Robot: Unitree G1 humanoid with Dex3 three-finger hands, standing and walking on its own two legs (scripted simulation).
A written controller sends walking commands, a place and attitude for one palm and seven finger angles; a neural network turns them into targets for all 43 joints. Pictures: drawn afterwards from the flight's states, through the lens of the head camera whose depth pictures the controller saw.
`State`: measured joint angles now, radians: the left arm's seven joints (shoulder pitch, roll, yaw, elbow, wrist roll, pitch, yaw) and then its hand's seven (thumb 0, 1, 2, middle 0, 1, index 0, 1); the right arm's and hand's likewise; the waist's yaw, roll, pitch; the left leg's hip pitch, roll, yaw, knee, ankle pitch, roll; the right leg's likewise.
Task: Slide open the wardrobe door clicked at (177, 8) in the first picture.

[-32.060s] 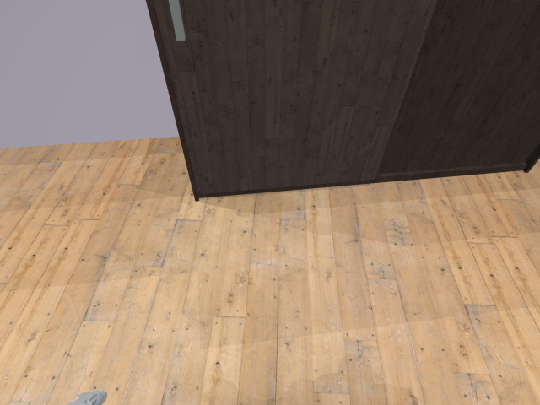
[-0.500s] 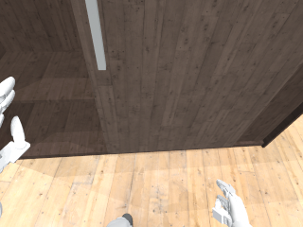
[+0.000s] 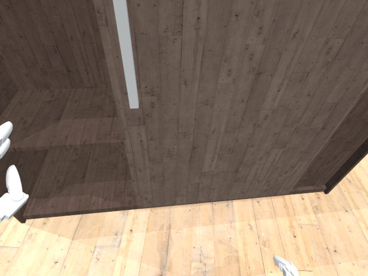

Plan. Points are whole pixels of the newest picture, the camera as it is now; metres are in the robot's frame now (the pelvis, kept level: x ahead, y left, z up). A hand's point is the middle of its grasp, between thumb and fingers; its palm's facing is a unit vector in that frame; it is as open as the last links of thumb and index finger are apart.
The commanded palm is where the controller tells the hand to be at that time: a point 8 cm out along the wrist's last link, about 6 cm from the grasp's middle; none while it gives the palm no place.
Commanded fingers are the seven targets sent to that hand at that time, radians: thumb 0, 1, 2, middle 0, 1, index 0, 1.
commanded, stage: stop stepping back and stand still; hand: left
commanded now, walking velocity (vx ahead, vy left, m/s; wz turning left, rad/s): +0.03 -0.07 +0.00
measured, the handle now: (127, 50) +0.60 +0.21 +0.21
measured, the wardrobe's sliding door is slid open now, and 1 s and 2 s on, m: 0.61 0.61 0.61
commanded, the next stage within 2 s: let the arm hang, fingers relaxed in 0.36 s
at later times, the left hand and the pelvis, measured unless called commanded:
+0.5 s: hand (33, 193) +0.22 +0.29 +0.12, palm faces +0.37 -0.77 -0.51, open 7.4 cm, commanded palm none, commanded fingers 0.00 0.90 0.90 -0.20 -0.30 -0.20 -0.30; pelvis +0.02 +0.01 +0.00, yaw +2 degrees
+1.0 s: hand out of the picture -0.04 +0.21 -0.17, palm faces +0.07 -0.97 -0.23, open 7.2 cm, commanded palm none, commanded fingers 0.00 0.90 0.90 -0.20 -0.30 -0.20 -0.30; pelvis -0.02 +0.01 +0.00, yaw +4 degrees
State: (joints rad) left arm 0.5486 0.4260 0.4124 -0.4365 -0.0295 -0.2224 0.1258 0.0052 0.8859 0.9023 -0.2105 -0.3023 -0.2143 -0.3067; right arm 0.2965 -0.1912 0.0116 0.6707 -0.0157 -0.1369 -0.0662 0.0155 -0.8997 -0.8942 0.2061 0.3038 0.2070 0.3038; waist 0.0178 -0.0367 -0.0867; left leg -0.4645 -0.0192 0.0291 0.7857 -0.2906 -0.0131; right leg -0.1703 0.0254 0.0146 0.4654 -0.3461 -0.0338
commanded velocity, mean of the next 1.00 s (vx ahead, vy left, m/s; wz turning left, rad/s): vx -0.03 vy -0.03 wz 0.00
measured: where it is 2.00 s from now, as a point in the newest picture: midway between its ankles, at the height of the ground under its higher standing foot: outside the picture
